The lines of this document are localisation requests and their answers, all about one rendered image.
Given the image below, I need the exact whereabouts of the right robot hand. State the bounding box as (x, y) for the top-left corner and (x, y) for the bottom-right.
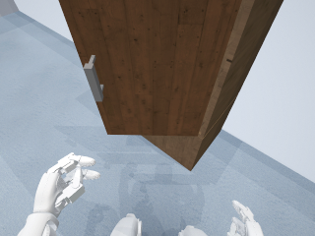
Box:
(226, 200), (264, 236)

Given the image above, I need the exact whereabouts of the handle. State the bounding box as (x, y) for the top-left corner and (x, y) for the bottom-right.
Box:
(83, 55), (104, 102)

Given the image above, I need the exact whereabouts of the robot left forearm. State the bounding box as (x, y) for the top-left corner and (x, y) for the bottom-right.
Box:
(17, 211), (59, 236)

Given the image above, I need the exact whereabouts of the left robot hand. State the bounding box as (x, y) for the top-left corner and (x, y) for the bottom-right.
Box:
(32, 152), (100, 218)

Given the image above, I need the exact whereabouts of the cupboard door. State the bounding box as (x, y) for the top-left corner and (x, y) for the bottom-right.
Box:
(58, 0), (242, 137)

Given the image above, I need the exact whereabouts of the robot left thigh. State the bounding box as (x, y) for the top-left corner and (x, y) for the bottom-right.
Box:
(110, 216), (143, 236)

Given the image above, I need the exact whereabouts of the left robot shin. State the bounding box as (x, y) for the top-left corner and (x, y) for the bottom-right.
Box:
(126, 213), (136, 217)

